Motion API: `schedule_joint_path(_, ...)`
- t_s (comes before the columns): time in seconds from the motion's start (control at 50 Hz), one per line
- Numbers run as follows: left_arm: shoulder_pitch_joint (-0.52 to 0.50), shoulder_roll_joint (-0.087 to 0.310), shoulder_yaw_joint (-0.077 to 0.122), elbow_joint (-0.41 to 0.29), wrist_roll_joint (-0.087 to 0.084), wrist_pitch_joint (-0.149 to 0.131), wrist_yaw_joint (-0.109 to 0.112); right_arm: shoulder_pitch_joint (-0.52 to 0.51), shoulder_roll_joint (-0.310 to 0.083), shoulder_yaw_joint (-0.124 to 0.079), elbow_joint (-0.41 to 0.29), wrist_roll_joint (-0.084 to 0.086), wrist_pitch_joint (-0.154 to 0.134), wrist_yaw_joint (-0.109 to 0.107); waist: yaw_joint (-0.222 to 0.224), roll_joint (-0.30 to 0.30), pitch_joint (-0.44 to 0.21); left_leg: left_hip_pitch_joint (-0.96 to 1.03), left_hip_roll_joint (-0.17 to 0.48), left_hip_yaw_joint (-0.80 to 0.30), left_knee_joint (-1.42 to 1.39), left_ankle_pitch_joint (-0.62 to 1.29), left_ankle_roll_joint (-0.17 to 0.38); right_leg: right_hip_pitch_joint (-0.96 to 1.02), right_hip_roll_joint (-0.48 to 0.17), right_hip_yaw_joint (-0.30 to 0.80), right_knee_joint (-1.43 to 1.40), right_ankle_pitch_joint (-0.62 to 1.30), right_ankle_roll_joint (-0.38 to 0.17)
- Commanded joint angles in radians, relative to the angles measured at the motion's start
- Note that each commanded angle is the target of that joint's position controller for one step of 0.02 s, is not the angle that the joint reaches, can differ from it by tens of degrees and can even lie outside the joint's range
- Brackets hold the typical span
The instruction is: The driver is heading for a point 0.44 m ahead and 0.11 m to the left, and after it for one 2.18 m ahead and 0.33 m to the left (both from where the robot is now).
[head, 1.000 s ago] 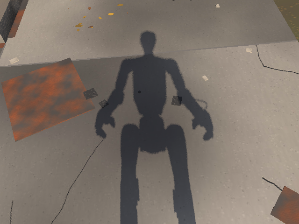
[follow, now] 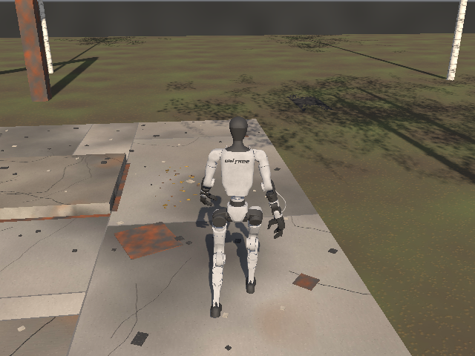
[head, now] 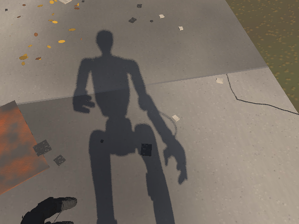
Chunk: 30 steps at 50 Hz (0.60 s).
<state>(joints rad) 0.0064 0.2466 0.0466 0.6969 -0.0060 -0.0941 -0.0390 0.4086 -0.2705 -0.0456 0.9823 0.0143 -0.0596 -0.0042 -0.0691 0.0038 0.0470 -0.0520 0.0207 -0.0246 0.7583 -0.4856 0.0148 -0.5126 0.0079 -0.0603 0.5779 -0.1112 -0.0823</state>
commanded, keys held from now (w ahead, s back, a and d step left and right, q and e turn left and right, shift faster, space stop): w+q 0.42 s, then q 0.10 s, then no key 0.48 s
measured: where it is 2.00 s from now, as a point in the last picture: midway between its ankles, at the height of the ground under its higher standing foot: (138, 220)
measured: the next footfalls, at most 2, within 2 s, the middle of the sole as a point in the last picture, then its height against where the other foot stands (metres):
left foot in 0.52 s outside the picture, level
right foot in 0.96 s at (158, 194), level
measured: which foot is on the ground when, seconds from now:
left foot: up 0.00-0.50, down 0.52-1.00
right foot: down 0.00-0.52, up 0.54-0.94, down 0.96-1.00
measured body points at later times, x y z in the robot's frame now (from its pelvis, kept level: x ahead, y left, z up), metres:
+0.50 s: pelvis +0.28 +0.03 +0.00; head +0.31 +0.05 +0.45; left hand +0.23 +0.31 -0.13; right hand +0.52 -0.15 -0.09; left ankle +0.39 +0.16 -0.71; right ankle +0.12 -0.10 -0.71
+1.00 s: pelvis +0.43 +0.07 +0.02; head +0.45 +0.07 +0.47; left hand +0.46 +0.36 -0.10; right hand +0.65 -0.12 -0.10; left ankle +0.39 +0.15 -0.72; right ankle +0.52 -0.05 -0.72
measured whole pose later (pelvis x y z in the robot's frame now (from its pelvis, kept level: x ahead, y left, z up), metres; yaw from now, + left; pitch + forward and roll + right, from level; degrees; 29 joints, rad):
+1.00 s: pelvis +0.43 +0.07 +0.02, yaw +20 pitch +2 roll +1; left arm 0.17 0.25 0.04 0.84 0.02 -0.02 0.02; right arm 0.15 -0.24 -0.03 0.80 -0.02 -0.02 0.00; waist 0.01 -0.01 0.00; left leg -0.26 -0.08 -0.01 0.51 -0.27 0.05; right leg -0.35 -0.06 0.03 0.52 -0.20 0.04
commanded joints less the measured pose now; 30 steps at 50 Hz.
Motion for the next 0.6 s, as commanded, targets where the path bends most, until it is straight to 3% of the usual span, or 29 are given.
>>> schedule_joint_path(0.02, 0.362, 0.173, 0.056, 0.047, 0.005, 0.004, 0.016, -0.028, -0.154, -0.026, -0.104, 0.043, -0.055, 0.013, 0.189, -0.161, -0.296, -0.689, 0.001, -0.121, 0.615, -0.025, 0.038, 0.814, -0.391, 0.64, -0.276, -0.22, -0.206)
schedule_joint_path(0.04, 0.281, 0.143, 0.045, 0.039, 0.003, 0.003, 0.018, -0.094, -0.151, -0.026, -0.122, 0.044, -0.057, 0.009, 0.155, -0.089, -0.187, -0.67, 0.058, -0.089, 0.567, 0.074, 0.042, 0.641, -0.351, 0.49, -0.305, -0.152, -0.168)
schedule_joint_path(0.06, 0.224, 0.11, 0.036, 0.042, 0.007, -0.002, 0.015, -0.118, -0.134, -0.029, -0.124, 0.028, -0.049, 0.003, 0.12, -0.052, -0.112, -0.631, 0.091, -0.078, 0.503, 0.138, 0.037, 0.502, -0.307, 0.385, -0.344, -0.089, -0.143)
schedule_joint_path(0.1, 0.168, 0.081, 0.032, 0.054, 0.017, -0.021, 0.009, -0.06, -0.093, -0.034, -0.106, 0.02, -0.014, -0.004, 0.059, -0.099, -0.074, -0.517, 0.131, -0.087, 0.44, 0.217, 0.03, 0.354, -0.253, 0.249, -0.417, -0.04, -0.114)
schedule_joint_path(0.14, 0.168, 0.089, 0.037, 0.079, 0.018, -0.035, 0.01, -0.052, -0.061, -0.032, -0.108, 0.021, 0.01, -0.007, 0.041, -0.086, -0.042, -0.522, 0.134, -0.089, 0.415, 0.255, 0.018, 0.3, -0.247, 0.163, -0.458, 0.031, -0.119)
schedule_joint_path(0.18, 0.184, 0.108, 0.044, 0.1, 0.024, -0.039, 0.019, -0.101, -0.063, -0.037, -0.133, 0.017, 0.02, -0.011, 0.043, -0.071, -0.011, -0.593, 0.132, -0.109, 0.355, 0.337, 0.007, 0.306, -0.246, 0.098, -0.476, 0.082, -0.118)
schedule_joint_path(0.24, 0.207, 0.123, 0.046, 0.122, 0.026, -0.036, 0.035, -0.171, -0.062, -0.038, -0.161, 0.009, 0.01, 0.0, 0.06, -0.055, 0.004, -0.642, 0.115, -0.107, 0.191, 0.504, -0.001, 0.354, -0.23, 0.01, -0.481, 0.138, -0.101)
schedule_joint_path(0.3, 0.232, 0.147, 0.049, 0.135, 0.019, -0.028, 0.046, -0.276, -0.041, -0.026, -0.198, 0.003, 0.003, 0.021, 0.1, -0.034, 0.03, -0.628, 0.103, -0.034, 0.025, 0.603, 0.004, 0.396, -0.23, -0.062, -0.491, 0.159, -0.082)
schedule_joint_path(0.4, 0.322, 0.176, 0.06, 0.174, 0.0, 0.011, 0.055, -0.417, -0.029, -0.013, -0.29, 0.005, 0.002, 0.055, 0.15, -0.023, 0.069, -0.721, 0.084, 0.037, -0.105, 0.497, 0.038, 0.613, -0.295, -0.108, -0.407, 0.285, -0.074)
schedule_joint_path(0.42, 0.32, 0.184, 0.062, 0.175, -0.004, 0.021, 0.057, -0.422, -0.033, -0.015, -0.306, 0.007, 0.003, 0.063, 0.142, -0.032, 0.063, -0.707, 0.07, 0.059, -0.119, 0.448, 0.051, 0.64, -0.303, -0.12, -0.372, 0.368, -0.066)
schedule_joint_path(0.44, 0.293, 0.197, 0.065, 0.166, -0.004, 0.031, 0.062, -0.406, -0.047, -0.022, -0.317, 0.005, 0.004, 0.069, 0.117, -0.049, 0.049, -0.653, 0.037, 0.094, -0.134, 0.399, 0.065, 0.644, -0.298, -0.141, -0.304, 0.573, -0.051)
schedule_joint_path(0.46, 0.277, 0.214, 0.069, 0.156, -0.006, 0.042, 0.069, -0.362, -0.068, -0.033, -0.318, 0.001, 0.005, 0.071, 0.089, -0.078, 0.004, -0.569, -0.01, 0.136, -0.128, 0.35, 0.08, 0.649, -0.29, -0.153, -0.207, 0.798, -0.035)
schedule_joint_path(0.48, 0.263, 0.224, 0.07, 0.148, -0.007, 0.053, 0.076, -0.257, -0.102, -0.052, -0.301, 0.001, 0.004, 0.071, 0.033, -0.096, -0.06, -0.438, -0.057, 0.158, -0.137, 0.334, 0.1, 0.63, -0.273, -0.159, -0.055, 0.934, -0.016)
schedule_joint_path(0.5, 0.24, 0.224, 0.067, 0.137, -0.014, 0.057, 0.081, -0.103, -0.158, -0.082, -0.267, 0.0, 0.001, 0.061, -0.05, -0.08, -0.143, -0.212, -0.094, 0.145, -0.23, 0.448, 0.133, 0.545, -0.231, -0.173, 0.157, 0.883, 0.023)
schedule_joint_path(0.52, 0.263, 0.188, 0.053, 0.115, 0.005, 0.043, 0.079, -0.008, -0.245, -0.11, -0.252, -0.005, 0.008, 0.035, -0.077, 0.042, -0.238, 0.082, 0.033, -0.054, -0.24, 0.743, 0.193, 0.302, -0.166, -0.171, 0.464, 0.457, 0.088)
schedule_joint_path(0.54, 0.381, 0.058, 0.009, 0.075, 0.029, 0.013, 0.058, -0.092, -0.327, -0.111, -0.302, -0.026, 0.008, 0.024, 0.056, 0.29, -0.394, 0.445, 0.357, -0.604, -0.251, 1.077, 0.443, -0.12, 0.056, -0.064, 0.888, -0.531, 0.161)
schedule_joint_path(0.56, 0.328, 0.164, 0.026, 0.094, 0.002, -0.016, 0.041, -0.044, -0.251, -0.09, -0.32, -0.03, 0.012, 0.027, -0.037, 0.1, -0.563, 0.45, 0.376, -0.633, -0.303, 1.106, 0.452, -0.122, 0.021, 0.17, 0.946, -0.541, 0.139)
schedule_joint_path(0.58, 0.241, 0.173, 0.03, 0.067, -0.035, -0.018, 0.038, -0.098, -0.191, -0.072, -0.322, -0.028, 0.011, 0.028, -0.03, 0.062, -0.44, 0.356, 0.334, -0.454, -0.299, 1.1, 0.395, -0.163, -0.038, 0.169, 0.898, -0.474, 0.115)
schedule_joint_path(0.6, 0.216, 0.153, 0.025, 0.066, -0.025, -0.012, 0.048, -0.155, -0.154, -0.064, -0.315, -0.006, 0.007, 0.03, 0.01, -0.018, -0.277, 0.179, 0.275, -0.335, -0.325, 1.036, 0.334, -0.183, -0.082, 0.134, 0.789, -0.409, 0.113)
Over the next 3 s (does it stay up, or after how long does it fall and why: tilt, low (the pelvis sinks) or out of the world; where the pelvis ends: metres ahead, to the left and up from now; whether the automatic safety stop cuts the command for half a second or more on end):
stays up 0.94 0.22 0.02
